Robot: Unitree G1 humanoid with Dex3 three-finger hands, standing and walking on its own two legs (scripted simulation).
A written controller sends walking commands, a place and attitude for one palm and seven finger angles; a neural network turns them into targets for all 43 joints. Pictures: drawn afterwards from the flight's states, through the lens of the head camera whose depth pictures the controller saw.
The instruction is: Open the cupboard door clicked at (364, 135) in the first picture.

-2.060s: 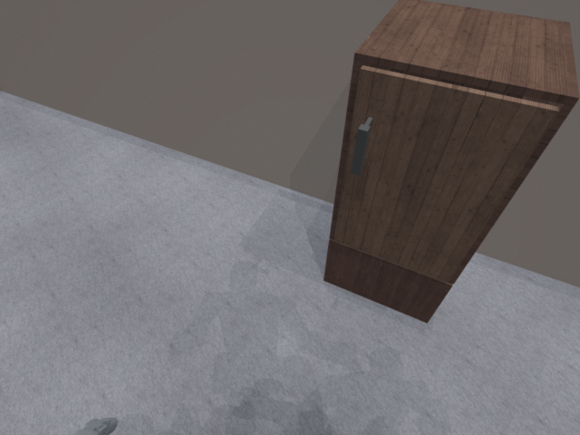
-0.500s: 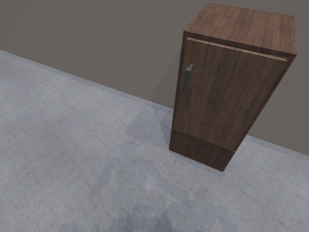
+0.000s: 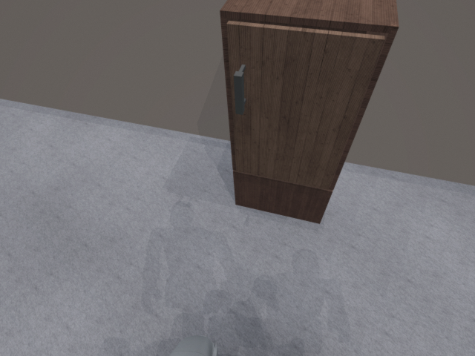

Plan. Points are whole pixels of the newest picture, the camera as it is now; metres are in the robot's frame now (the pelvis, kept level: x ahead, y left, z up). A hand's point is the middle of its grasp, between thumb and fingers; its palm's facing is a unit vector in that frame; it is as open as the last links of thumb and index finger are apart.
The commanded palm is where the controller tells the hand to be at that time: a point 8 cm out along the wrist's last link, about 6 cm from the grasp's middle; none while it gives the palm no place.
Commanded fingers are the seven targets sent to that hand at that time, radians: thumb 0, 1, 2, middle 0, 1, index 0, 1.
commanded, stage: turn to face it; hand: left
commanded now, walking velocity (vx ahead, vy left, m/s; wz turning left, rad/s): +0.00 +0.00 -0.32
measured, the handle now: (241, 89) +0.79 +0.06 -0.03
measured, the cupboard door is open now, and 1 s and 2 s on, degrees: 0 0 0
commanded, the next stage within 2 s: take the last steps up to it in 0.24 s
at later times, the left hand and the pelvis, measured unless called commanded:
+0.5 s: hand out of the picture +0.10 +0.23 -0.16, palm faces -0.14 -0.97 -0.22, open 7.4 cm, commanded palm none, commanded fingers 0.00 0.90 0.90 -0.20 -0.30 -0.20 -0.30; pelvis +0.00 +0.04 +0.01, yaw -10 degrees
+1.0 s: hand out of the picture +0.09 +0.21 -0.20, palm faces -0.15 -0.98 -0.13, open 7.4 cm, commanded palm none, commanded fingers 0.00 0.90 0.90 -0.20 -0.30 -0.20 -0.30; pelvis +0.12 +0.03 -0.01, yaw -12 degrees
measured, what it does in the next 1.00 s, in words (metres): walks ahead: left foot, then right foot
